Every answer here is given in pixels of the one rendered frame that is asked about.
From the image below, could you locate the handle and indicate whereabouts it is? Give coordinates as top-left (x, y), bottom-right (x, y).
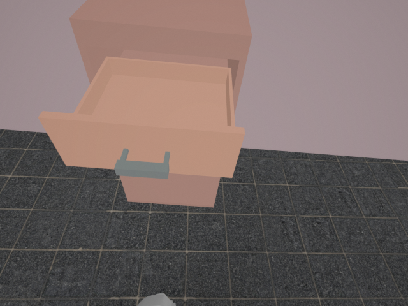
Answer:
top-left (114, 149), bottom-right (170, 179)

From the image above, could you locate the cabinet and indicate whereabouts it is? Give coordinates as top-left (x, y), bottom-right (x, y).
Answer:
top-left (69, 0), bottom-right (252, 207)

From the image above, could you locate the drawer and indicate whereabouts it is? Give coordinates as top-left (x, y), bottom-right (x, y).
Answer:
top-left (38, 57), bottom-right (245, 178)

